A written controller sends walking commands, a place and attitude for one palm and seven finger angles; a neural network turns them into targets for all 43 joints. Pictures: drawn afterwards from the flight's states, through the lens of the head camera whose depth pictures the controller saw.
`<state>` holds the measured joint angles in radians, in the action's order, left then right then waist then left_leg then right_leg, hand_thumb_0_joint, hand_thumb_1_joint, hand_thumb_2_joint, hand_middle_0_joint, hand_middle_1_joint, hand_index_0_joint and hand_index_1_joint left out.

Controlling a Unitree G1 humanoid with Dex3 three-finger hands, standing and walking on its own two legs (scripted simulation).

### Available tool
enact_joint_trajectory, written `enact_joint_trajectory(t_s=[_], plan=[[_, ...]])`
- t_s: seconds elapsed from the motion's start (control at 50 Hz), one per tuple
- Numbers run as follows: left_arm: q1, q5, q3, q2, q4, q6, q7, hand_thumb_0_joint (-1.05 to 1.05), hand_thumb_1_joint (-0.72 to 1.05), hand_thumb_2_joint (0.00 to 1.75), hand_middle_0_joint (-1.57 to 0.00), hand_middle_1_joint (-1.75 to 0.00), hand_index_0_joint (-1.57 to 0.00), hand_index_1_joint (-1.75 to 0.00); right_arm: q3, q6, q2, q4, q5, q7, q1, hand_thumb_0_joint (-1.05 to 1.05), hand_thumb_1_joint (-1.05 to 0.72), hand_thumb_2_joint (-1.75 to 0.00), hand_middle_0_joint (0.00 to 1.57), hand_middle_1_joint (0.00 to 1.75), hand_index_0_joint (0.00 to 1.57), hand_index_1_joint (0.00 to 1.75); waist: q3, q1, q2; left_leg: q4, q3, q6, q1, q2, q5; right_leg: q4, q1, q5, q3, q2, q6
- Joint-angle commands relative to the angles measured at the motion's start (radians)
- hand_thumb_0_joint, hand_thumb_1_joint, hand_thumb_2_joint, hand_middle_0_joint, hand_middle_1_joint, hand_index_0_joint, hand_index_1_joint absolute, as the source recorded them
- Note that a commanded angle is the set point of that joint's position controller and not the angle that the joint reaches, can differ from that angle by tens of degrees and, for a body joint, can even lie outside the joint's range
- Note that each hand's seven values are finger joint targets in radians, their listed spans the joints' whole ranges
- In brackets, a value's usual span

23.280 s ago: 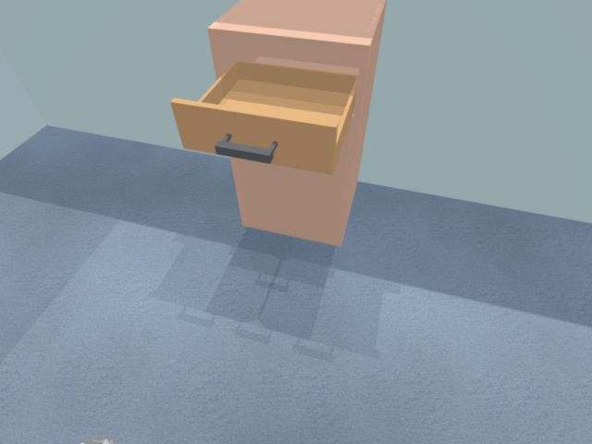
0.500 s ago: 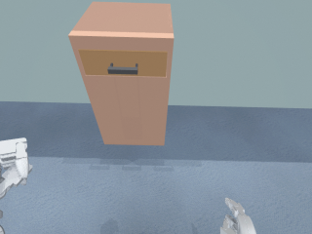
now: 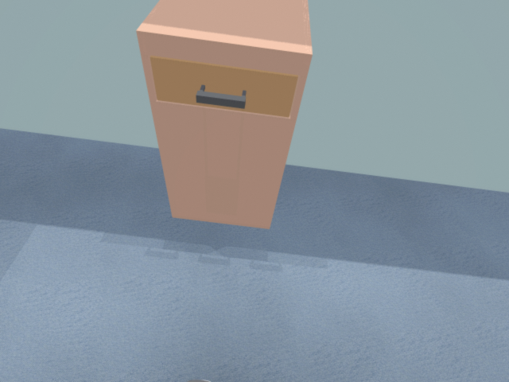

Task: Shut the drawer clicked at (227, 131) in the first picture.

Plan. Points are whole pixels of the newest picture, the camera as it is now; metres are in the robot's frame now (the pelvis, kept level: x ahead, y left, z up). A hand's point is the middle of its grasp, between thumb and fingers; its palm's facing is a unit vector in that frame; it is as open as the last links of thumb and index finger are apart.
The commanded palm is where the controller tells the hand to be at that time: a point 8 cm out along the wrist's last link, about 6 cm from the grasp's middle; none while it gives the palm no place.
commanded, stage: let the arm hang, fingers relaxed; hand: left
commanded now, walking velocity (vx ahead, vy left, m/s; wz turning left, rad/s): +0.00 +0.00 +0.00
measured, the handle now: (222, 95) +0.85 +0.14 -0.05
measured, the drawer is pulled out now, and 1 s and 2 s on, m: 0.00 0.00 0.00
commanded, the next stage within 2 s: look to check the result in 0.74 s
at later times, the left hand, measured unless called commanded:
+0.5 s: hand out of the picture -0.05 +0.15 -0.17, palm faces +0.05 -0.98 -0.17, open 7.2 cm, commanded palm none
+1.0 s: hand out of the picture -0.02 +0.13 -0.17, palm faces +0.04 -0.98 -0.17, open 7.4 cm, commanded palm none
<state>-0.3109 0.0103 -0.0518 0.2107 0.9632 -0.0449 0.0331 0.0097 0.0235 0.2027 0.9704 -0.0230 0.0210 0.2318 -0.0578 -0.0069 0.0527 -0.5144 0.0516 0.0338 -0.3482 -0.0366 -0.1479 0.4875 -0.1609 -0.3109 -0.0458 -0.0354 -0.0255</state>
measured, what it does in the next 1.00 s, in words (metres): stands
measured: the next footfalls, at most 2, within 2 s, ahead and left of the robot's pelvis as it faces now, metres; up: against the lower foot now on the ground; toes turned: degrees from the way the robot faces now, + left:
none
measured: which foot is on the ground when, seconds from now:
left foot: down 0.00-1.00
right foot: down 0.00-1.00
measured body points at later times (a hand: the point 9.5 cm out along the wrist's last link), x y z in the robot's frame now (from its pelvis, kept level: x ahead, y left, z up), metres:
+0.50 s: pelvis +0.00 +0.00 +0.00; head +0.00 -0.01 +0.45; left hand -0.05 +0.20 -0.16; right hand -0.04 -0.20 -0.16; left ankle +0.08 +0.09 -0.73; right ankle -0.03 -0.11 -0.73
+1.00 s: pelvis +0.02 -0.02 +0.00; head +0.03 -0.03 +0.45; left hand -0.02 +0.18 -0.16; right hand -0.02 -0.22 -0.16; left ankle +0.08 +0.09 -0.73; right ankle -0.03 -0.11 -0.73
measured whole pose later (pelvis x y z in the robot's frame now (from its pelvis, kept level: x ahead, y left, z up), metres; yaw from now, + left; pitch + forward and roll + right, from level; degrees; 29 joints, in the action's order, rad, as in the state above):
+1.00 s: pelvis +0.02 -0.02 +0.00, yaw -1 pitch -2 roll +0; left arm -0.35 0.00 -0.02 0.09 1.14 0.00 0.05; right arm 0.02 0.00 0.09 1.14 -0.01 0.05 0.33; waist -0.05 0.01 -0.01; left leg -0.47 0.03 0.01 -0.28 -0.02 -0.16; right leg 0.45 -0.10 -0.32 -0.02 -0.05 -0.05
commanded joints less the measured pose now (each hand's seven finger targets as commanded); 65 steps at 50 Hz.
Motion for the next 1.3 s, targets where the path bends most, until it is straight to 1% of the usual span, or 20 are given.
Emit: enact_joint_trajectory(t_s=[0.0,0.04,0.14,0.22,0.28,0.3,0.38,0.4,0.48,0.52,0.66,0.72,0.74,0.88,0.98,1.0,1.1,1.2,1.26,1.28], plan=[[-0.087,0.006,0.012,0.082,0.042,0.042,-0.016,0.0,0.9,0.9,-0.64,-0.78,-0.64,-0.78,0.028,-0.02,0.109,-0.014,0.005,0.018,0.022,0.0,-0.9,-0.9,0.2,0.3,0.2,0.3,0.059,-0.003,-0.204,0.187,0.17,0.033,0.103,0.121,-0.131,-0.137,-0.026,-0.001,0.098,0.088,-0.041],[-0.092,0.003,0.023,0.071,0.083,0.043,-0.015,0.0,0.9,0.9,-0.56,-0.69,-0.56,-0.69,0.027,-0.02,0.1,0.02,0.008,0.021,0.055,0.0,-0.9,-0.9,0.2,0.3,0.2,0.3,0.054,0.004,-0.139,0.192,0.17,0.034,0.122,0.126,-0.114,-0.15,-0.032,0.004,0.095,0.093,-0.039],[-0.129,0.001,0.034,0.046,0.145,0.042,-0.007,0.0,0.9,0.9,-0.36,-0.47,-0.36,-0.47,0.028,-0.012,0.076,0.076,0.01,0.022,0.105,0.0,-0.9,-0.9,0.2,0.3,0.2,0.3,-0.013,0.008,-0.077,0.212,0.162,0.032,0.11,0.123,-0.174,-0.163,-0.075,-0.048,0.092,0.094,-0.041],[-0.162,0.0,0.037,0.023,0.172,0.042,0.0,0.0,0.9,0.9,-0.2,-0.3,-0.2,-0.3,0.028,-0.008,0.05,0.106,0.009,0.022,0.131,0.0,-0.9,-0.9,0.2,0.3,0.2,0.3,-0.031,0.008,-0.044,0.207,0.143,0.029,0.107,0.114,-0.192,-0.165,-0.107,-0.094,0.098,0.095,-0.044],[-0.176,0.0,0.035,0.005,0.181,0.043,0.004,0.0,0.9,0.9,-0.2,-0.3,-0.2,-0.3,0.026,-0.008,0.024,0.122,0.008,0.022,0.147,0.0,-0.9,-0.9,0.2,0.3,0.2,0.3,-0.053,0.007,-0.017,0.187,0.12,0.027,0.102,0.101,-0.164,-0.176,-0.131,-0.116,0.108,0.103,-0.046],[-0.183,0.001,0.037,0.006,0.181,0.046,0.006,0.0,0.9,0.9,-0.2,-0.3,-0.2,-0.3,0.027,-0.007,0.022,0.123,0.009,0.021,0.153,0.0,-0.9,-0.9,0.2,0.3,0.2,0.3,-0.049,0.008,-0.022,0.169,0.107,0.025,0.116,0.097,-0.136,-0.181,-0.141,-0.119,0.114,0.104,-0.047],[-0.174,0.0,0.032,-0.013,0.181,0.045,0.009,0.0,0.9,0.9,-0.2,-0.3,-0.2,-0.3,0.024,-0.006,-0.013,0.143,0.005,0.02,0.18,0.0,-0.9,-0.9,0.2,0.3,0.2,0.3,-0.085,0.015,-0.03,0.155,0.096,0.021,0.097,0.088,-0.149,-0.18,-0.177,-0.161,0.12,0.105,-0.05],[-0.179,0.0,0.032,-0.012,0.178,0.046,0.01,0.0,0.9,0.9,-0.2,-0.3,-0.2,-0.3,0.025,-0.007,-0.012,0.141,0.007,0.02,0.181,0.0,-0.9,-0.9,0.2,0.3,0.2,0.3,-0.079,0.012,-0.038,0.148,0.096,0.021,0.098,0.088,-0.141,-0.179,-0.176,-0.159,0.125,0.105,-0.051],[-0.169,-0.002,0.03,-0.031,0.176,0.051,0.013,0.0,0.9,0.9,-0.2,-0.3,-0.2,-0.3,0.021,-0.014,-0.035,0.151,0.005,0.023,0.197,0.0,-0.9,-0.9,0.2,0.3,0.2,0.3,-0.089,0.015,-0.058,0.14,0.087,0.02,0.091,0.088,-0.099,-0.168,-0.166,-0.115,0.122,0.107,-0.054],[-0.172,-0.002,0.029,-0.036,0.176,0.052,0.013,0.0,0.9,0.9,-0.2,-0.3,-0.2,-0.3,0.02,-0.017,-0.045,0.151,0.006,0.025,0.195,0.0,-0.9,-0.9,0.2,0.3,0.2,0.3,-0.089,0.009,-0.072,0.142,0.089,0.022,0.082,0.093,-0.083,-0.163,-0.149,-0.082,0.115,0.105,-0.052],[-0.155,-0.004,0.025,-0.047,0.172,0.056,0.014,0.0,0.9,0.9,-0.2,-0.3,-0.2,-0.3,0.021,-0.022,-0.05,0.154,0.005,0.029,0.202,0.0,-0.9,-0.9,0.2,0.3,0.2,0.3,-0.082,0.011,-0.077,0.128,0.079,0.017,0.084,0.089,-0.052,-0.166,-0.126,-0.052,0.119,0.107,-0.053],[-0.148,-0.004,0.024,-0.05,0.17,0.058,0.015,0.0,0.9,0.9,-0.2,-0.3,-0.2,-0.3,0.021,-0.022,-0.051,0.151,0.006,0.029,0.204,0.0,-0.9,-0.9,0.2,0.3,0.2,0.3,-0.081,0.012,-0.051,0.107,0.068,0.014,0.098,0.088,-0.02,-0.177,-0.128,-0.046,0.121,0.113,-0.055],[-0.147,-0.005,0.025,-0.05,0.17,0.058,0.015,0.0,0.9,0.9,-0.2,-0.3,-0.2,-0.3,0.021,-0.022,-0.052,0.154,0.006,0.029,0.203,0.0,-0.9,-0.9,0.2,0.3,0.2,0.3,-0.079,0.014,-0.057,0.104,0.065,0.013,0.105,0.088,-0.014,-0.178,-0.132,-0.045,0.122,0.116,-0.055],[-0.145,-0.007,0.026,-0.049,0.174,0.062,0.016,0.0,0.9,0.9,-0.2,-0.3,-0.2,-0.3,0.02,-0.028,-0.042,0.157,0.009,0.035,0.196,0.0,-0.9,-0.9,0.2,0.3,0.2,0.3,-0.04,0.012,-0.059,0.096,0.061,0.016,0.14,0.103,0.071,-0.164,-0.081,0.066,0.12,0.11,-0.047],[-0.148,-0.007,0.026,-0.044,0.177,0.061,0.018,0.0,0.9,0.9,-0.2,-0.3,-0.2,-0.3,0.019,-0.03,-0.037,0.159,0.011,0.037,0.181,0.0,-0.9,-0.9,0.2,0.3,0.2,0.3,-0.04,0.01,-0.064,0.096,0.055,0.016,0.148,0.108,0.099,-0.16,-0.061,0.115,0.118,0.11,-0.041],[-0.156,-0.006,0.027,-0.042,0.179,0.062,0.019,0.0,0.9,0.9,-0.2,-0.3,-0.2,-0.3,0.019,-0.029,-0.035,0.158,0.013,0.037,0.175,0.0,-0.9,-0.9,0.2,0.3,0.2,0.3,-0.04,0.008,-0.04,0.089,0.052,0.016,0.153,0.108,0.114,-0.162,-0.062,0.137,0.12,0.111,-0.037],[-0.157,-0.006,0.03,-0.037,0.178,0.063,0.02,0.0,0.9,0.9,-0.2,-0.3,-0.2,-0.3,0.019,-0.026,-0.03,0.16,0.013,0.035,0.165,0.0,-0.9,-0.9,0.2,0.3,0.2,0.3,-0.045,0.01,-0.054,0.084,0.041,0.012,0.168,0.108,0.11,-0.169,-0.067,0.144,0.123,0.116,-0.035],[-0.154,-0.005,0.029,-0.035,0.179,0.064,0.02,0.0,0.9,0.9,-0.2,-0.3,-0.2,-0.3,0.019,-0.027,-0.023,0.161,0.013,0.036,0.155,0.0,-0.9,-0.9,0.2,0.3,0.2,0.3,-0.046,0.01,-0.035,0.088,0.039,0.012,0.171,0.11,0.12,-0.167,-0.057,0.17,0.124,0.113,-0.032],[-0.15,-0.007,0.028,-0.034,0.177,0.063,0.02,0.0,0.9,0.9,-0.2,-0.3,-0.2,-0.3,0.017,-0.029,-0.023,0.164,0.012,0.036,0.152,0.0,-0.9,-0.9,0.2,0.3,0.2,0.3,-0.05,0.009,-0.056,0.091,0.038,0.012,0.17,0.11,0.126,-0.168,-0.047,0.177,0.12,0.115,-0.032],[-0.148,-0.007,0.027,-0.03,0.177,0.063,0.02,0.0,0.9,0.9,-0.2,-0.3,-0.2,-0.3,0.016,-0.029,-0.024,0.164,0.012,0.037,0.154,0.0,-0.9,-0.9,0.2,0.3,0.2,0.3,-0.054,0.01,-0.046,0.093,0.041,0.012,0.166,0.109,0.123,-0.17,-0.045,0.174,0.12,0.114,-0.031]])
